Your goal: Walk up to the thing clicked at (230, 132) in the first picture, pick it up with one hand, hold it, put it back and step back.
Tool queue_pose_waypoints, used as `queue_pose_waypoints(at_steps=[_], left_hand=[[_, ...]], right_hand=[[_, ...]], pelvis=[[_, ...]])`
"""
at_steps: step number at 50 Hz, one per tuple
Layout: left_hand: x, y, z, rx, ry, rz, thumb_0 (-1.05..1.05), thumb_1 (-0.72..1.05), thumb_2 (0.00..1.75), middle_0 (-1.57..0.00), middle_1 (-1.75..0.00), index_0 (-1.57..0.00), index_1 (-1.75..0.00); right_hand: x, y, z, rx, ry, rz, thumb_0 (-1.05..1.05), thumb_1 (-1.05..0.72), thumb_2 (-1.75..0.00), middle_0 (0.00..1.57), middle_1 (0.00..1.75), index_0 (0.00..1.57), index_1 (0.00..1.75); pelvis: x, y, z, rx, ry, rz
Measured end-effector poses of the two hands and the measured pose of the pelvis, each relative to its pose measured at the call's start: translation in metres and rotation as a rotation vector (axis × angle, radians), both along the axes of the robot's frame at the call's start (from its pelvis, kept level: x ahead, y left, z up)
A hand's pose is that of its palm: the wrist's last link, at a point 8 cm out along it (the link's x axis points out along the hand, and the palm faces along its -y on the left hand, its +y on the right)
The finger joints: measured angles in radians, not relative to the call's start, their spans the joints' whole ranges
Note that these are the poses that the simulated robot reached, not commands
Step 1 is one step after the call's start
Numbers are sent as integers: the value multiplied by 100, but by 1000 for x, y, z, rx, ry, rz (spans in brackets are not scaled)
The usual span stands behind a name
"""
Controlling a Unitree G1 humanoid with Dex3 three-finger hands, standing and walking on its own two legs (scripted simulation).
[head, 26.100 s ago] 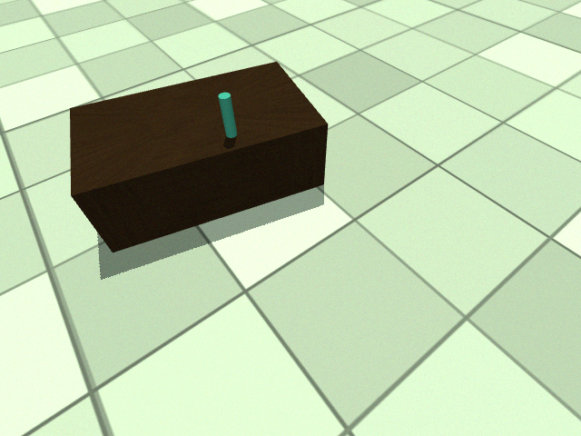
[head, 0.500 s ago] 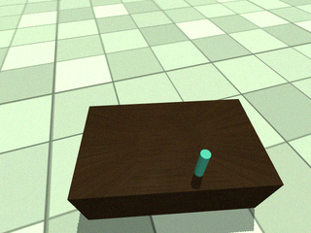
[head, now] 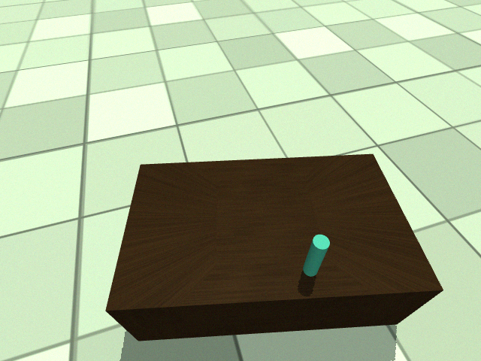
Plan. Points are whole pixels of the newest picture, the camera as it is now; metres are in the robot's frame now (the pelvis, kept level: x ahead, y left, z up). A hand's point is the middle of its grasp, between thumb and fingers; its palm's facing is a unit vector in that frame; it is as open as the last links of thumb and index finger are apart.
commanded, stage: stand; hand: right
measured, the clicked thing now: (315, 256) +0.45 -0.19 -0.33
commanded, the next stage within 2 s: none
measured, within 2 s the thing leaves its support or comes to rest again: neither
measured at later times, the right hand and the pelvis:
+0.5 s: hand out of the picture +0.08 -0.25 -0.15, palm faces -0.02 +0.94 -0.35, open 7.4 cm; pelvis +0.00 +0.00 +0.00, yaw +0 degrees
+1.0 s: hand out of the picture +0.07 -0.26 -0.16, palm faces -0.03 +0.94 -0.34, open 7.4 cm; pelvis +0.00 -0.01 +0.00, yaw +1 degrees
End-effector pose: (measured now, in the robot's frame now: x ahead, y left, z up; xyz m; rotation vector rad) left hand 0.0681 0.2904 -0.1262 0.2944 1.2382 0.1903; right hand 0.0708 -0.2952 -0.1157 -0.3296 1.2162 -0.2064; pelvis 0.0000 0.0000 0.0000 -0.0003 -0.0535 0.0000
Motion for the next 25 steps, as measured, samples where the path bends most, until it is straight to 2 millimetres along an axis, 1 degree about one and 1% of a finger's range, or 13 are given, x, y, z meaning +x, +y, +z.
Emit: queue_pose_waypoints(at_steps=[3, 6, 10, 16, 25], left_hand=[[0, 0, 0, -1, 2, 1, 0, 90, 90, -20, -30, -21, -30], [-1, 0, 0, 0, 6, 3, 0, 90, 90, -20, -30, -21, -30], [-2, 0, 0, 1, 9, 6, 0, 90, 90, -20, -30, -21, -30], [-2, 0, 1, 2, 6, 7, 0, 90, 90, -20, -30, -21, -30], [-2, -1, 3, 6, -4, 6, 0, 90, 90, -20, -30, -21, -30]], right_hand=[[0, 0, 0, 1, 7, 0, 0, -34, -74, 19, 28, 20, 28], [-1, 0, -1, 2, 11, -1, 0, -54, -81, 19, 29, 20, 29], [-1, -1, -1, 4, 15, -1, 0, -73, -86, 20, 29, 20, 30], [-1, -1, -2, 6, 15, 0, 0, -85, -89, 20, 29, 20, 30], [0, -3, -2, 10, 8, 1, 1, -90, -90, 20, 30, 20, 30]], pelvis=[[1, 0, 0, -1, 3, 1], [1, 0, 0, 0, 3, 3], [2, -1, 0, 1, 4, 4], [2, -1, 0, 1, 3, 6], [1, -3, 0, 1, 1, 8]])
